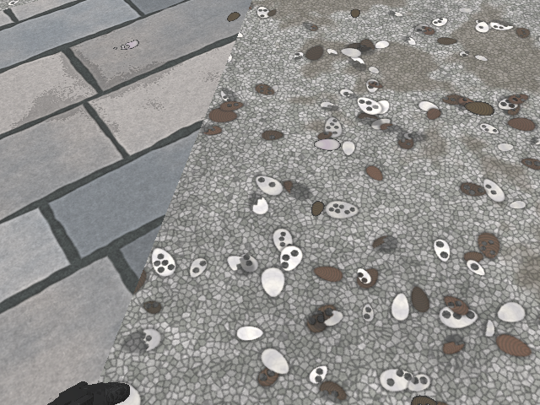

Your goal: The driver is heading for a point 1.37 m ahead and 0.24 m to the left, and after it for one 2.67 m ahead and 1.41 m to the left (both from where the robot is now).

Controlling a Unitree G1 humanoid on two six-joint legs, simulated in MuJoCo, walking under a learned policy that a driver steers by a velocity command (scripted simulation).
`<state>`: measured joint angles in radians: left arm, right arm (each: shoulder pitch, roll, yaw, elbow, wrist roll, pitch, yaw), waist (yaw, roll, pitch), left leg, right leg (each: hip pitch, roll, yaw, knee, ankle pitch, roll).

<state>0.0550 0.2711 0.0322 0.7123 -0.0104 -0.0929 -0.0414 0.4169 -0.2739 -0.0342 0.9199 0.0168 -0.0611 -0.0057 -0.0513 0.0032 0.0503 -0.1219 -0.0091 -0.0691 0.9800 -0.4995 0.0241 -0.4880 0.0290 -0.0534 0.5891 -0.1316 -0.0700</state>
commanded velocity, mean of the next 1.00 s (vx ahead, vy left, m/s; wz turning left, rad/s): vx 0.21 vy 0.00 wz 0.00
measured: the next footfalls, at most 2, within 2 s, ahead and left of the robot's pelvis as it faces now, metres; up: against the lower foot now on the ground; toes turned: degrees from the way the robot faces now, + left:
left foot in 0.42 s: +0.42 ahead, +0.13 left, +0.00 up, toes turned +0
right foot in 0.72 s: +0.35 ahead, -0.11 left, +0.00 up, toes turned -1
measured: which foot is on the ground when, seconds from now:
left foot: up 0.00-0.40, down 0.42-1.00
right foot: down 0.00-0.44, up 0.46-0.70, down 0.72-1.00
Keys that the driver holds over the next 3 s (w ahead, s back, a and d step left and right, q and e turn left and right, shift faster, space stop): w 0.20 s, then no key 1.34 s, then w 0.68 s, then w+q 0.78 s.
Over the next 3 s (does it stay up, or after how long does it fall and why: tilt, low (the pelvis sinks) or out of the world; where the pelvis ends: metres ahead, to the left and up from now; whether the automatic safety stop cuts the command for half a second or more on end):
stays up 1.01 0.08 0.02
